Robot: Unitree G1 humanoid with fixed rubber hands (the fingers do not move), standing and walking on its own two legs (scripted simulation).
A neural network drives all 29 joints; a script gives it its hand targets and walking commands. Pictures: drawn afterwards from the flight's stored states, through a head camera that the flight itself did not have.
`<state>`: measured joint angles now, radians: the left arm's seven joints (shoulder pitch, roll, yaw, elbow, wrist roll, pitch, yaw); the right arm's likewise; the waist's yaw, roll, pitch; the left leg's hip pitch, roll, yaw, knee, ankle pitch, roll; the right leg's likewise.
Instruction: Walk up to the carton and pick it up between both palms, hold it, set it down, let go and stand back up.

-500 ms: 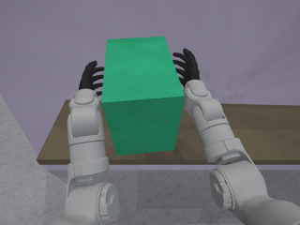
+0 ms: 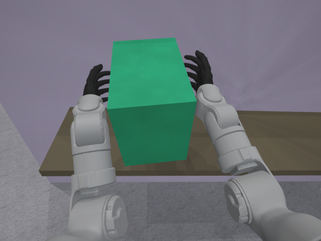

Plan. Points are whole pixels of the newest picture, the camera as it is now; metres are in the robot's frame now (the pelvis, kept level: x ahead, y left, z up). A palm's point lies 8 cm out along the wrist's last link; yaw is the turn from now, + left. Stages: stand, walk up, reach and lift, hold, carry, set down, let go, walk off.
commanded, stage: set down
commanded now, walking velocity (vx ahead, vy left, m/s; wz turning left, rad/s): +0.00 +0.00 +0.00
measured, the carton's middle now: (150, 101) +0.40 +0.01 +0.17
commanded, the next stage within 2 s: none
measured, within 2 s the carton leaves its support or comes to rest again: neither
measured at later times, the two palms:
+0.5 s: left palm (93, 109) +0.38 +0.15 +0.16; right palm (192, 94) +0.40 -0.10 +0.19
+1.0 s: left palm (103, 113) +0.39 +0.13 +0.14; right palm (197, 97) +0.41 -0.12 +0.17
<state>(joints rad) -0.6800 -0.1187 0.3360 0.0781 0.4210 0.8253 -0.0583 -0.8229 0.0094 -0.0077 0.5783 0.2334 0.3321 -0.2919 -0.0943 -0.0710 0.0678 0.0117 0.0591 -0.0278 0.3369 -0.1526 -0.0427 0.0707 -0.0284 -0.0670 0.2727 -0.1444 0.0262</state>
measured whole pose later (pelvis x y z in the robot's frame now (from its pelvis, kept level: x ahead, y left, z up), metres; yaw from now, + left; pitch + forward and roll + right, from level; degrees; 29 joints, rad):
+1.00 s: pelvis +0.02 -0.01 +0.00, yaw +0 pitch -9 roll -1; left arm -0.61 -0.19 0.37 0.32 0.47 0.46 0.01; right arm -0.78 0.04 -0.14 0.86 0.01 -0.09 -0.16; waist -0.03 -0.07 0.09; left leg 0.01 0.07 -0.02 0.30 -0.16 -0.05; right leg 0.06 -0.02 -0.06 0.26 -0.16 0.02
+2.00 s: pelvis +0.03 -0.02 +0.00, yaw -3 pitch +4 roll -1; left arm -0.67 -0.24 0.52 0.65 0.44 0.18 0.12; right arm -0.90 0.02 -0.40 1.13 -0.23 -0.23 -0.04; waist 0.05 -0.03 -0.01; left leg -0.19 0.10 0.02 0.27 -0.13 -0.07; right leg -0.18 0.01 -0.02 0.25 -0.13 0.00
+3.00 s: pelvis +0.03 -0.02 +0.00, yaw -4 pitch +8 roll +0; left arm -0.70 -0.27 0.61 0.70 0.48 0.08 0.13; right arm -0.91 0.05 -0.59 1.09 -0.41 -0.24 0.04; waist 0.07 -0.03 -0.03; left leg -0.27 0.10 0.05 0.28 -0.13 -0.07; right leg -0.29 0.01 0.00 0.29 -0.14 0.00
